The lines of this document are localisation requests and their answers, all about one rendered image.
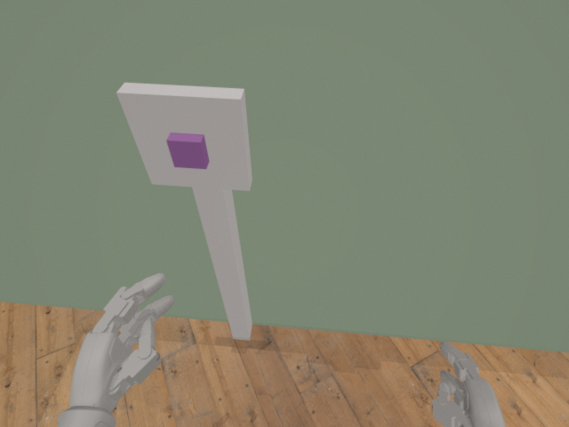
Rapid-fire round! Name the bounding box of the right robot hand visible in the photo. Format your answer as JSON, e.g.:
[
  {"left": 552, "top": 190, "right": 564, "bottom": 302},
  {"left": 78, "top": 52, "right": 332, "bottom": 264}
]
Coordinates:
[{"left": 432, "top": 342, "right": 506, "bottom": 427}]

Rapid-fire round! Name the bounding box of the left robot forearm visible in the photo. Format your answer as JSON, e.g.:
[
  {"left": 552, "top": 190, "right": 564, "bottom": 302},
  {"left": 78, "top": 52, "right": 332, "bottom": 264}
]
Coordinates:
[{"left": 57, "top": 407, "right": 116, "bottom": 427}]

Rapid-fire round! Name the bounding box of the left robot hand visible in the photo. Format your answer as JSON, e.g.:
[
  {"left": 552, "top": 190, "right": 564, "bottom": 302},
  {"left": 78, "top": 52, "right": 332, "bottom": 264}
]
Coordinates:
[{"left": 69, "top": 273, "right": 174, "bottom": 414}]

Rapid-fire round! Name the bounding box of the panel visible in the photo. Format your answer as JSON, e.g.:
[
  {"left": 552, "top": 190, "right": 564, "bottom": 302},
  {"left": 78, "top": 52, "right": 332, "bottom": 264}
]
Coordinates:
[{"left": 116, "top": 83, "right": 252, "bottom": 341}]

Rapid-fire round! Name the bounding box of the button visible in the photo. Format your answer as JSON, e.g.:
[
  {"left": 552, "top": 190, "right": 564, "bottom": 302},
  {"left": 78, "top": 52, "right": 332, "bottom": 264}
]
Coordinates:
[{"left": 166, "top": 133, "right": 209, "bottom": 169}]

